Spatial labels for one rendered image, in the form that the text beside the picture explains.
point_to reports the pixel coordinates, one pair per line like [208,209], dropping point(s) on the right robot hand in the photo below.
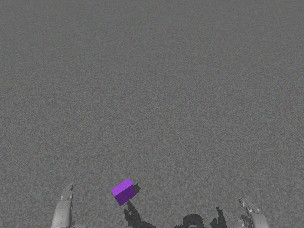
[256,220]

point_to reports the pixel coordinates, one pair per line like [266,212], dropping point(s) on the carton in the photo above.
[124,191]

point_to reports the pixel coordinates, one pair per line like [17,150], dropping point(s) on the left robot hand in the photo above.
[63,211]

